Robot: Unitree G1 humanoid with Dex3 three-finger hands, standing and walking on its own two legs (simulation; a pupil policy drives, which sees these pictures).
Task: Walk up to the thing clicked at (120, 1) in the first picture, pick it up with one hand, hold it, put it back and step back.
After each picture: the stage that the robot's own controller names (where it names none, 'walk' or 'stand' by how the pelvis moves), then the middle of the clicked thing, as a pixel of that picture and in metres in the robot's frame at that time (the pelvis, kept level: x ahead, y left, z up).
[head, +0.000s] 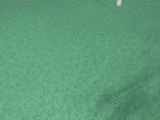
stand; out of the picture +2.28 -0.71 -0.65
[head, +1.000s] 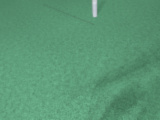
walk; (94, 8) +2.23 -0.16 -0.62
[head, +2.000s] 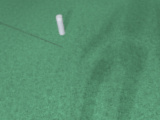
walk; (60, 25) +1.59 +0.25 -0.65
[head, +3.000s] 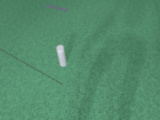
walk; (61, 56) +1.10 +0.22 -0.65
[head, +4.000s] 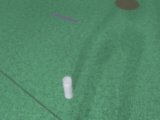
walk; (68, 88) +0.69 +0.13 -0.64
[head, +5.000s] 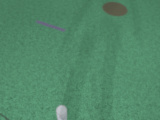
stand; (62, 116) +0.44 +0.09 -0.64
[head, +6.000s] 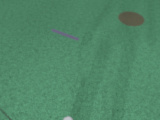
stand; out of the picture +0.40 +0.09 -0.65
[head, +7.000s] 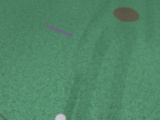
stand; out of the picture +0.39 +0.13 -0.64
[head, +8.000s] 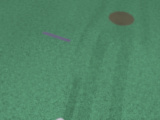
stand; out of the picture +0.40 +0.14 -0.66
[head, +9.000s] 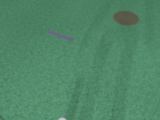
stand; out of the picture +0.40 +0.13 -0.66
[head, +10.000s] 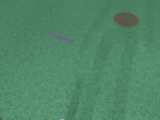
stand; out of the picture +0.39 +0.14 -0.66
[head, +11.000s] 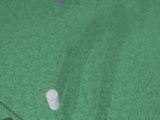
go down; (53, 100) +0.42 +0.12 -0.56
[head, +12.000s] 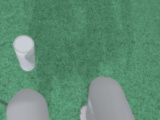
go down; (26, 55) +0.48 +0.16 -0.26
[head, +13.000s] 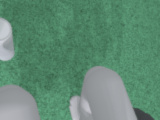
close in; (2, 43) +0.48 +0.18 -0.21
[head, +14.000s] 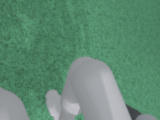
close; out of the picture +0.48 +0.21 -0.17
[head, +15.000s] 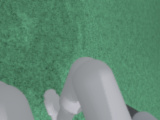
lift; out of the picture +0.42 +0.20 -0.17
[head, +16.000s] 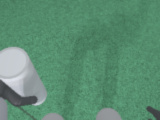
lift; (27, 83) +0.32 +0.16 +0.04
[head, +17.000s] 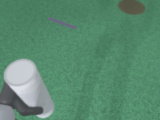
hold; (35, 94) +0.29 +0.15 +0.06
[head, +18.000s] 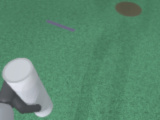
hold; (33, 92) +0.30 +0.16 +0.05
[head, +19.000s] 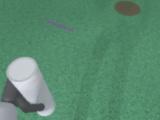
crouch; (36, 91) +0.30 +0.15 +0.05
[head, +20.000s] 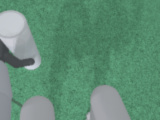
crouch; (23, 47) +0.45 +0.14 -0.02
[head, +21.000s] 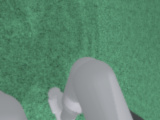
lower; out of the picture +0.46 +0.23 -0.17
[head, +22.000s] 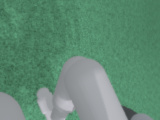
lower; out of the picture +0.45 +0.22 -0.19
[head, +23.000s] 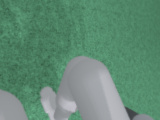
lower; out of the picture +0.45 +0.22 -0.18
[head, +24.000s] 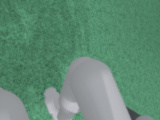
lower; out of the picture +0.45 +0.22 -0.17
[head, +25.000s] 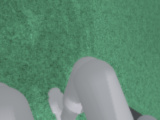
loosen; out of the picture +0.43 +0.19 -0.17
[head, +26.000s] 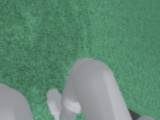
open; out of the picture +0.44 +0.18 -0.18
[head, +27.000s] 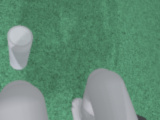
stand; (19, 51) +0.45 +0.16 -0.21
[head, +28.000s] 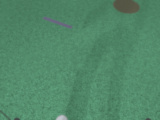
stand; out of the picture +0.37 +0.09 -0.57
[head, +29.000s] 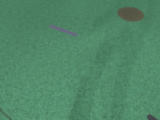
stand; out of the picture +0.37 +0.10 -0.60
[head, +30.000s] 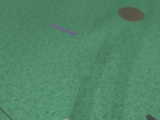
stand; out of the picture +0.37 +0.09 -0.60
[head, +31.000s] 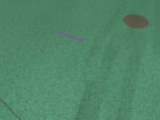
stand; out of the picture +0.39 +0.08 -0.65
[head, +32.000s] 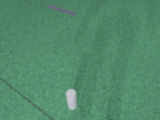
walk; (71, 99) +0.50 +0.08 -0.64
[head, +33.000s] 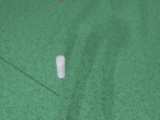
walk; (60, 67) +0.80 +0.10 -0.64
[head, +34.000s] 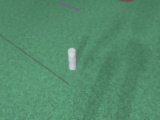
stand; (72, 59) +1.04 +0.08 -0.64
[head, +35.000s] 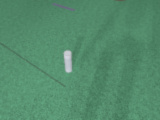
stand; (68, 61) +1.01 +0.09 -0.66
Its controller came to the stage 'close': yes
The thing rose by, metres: 0.69
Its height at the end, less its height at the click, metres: +0.00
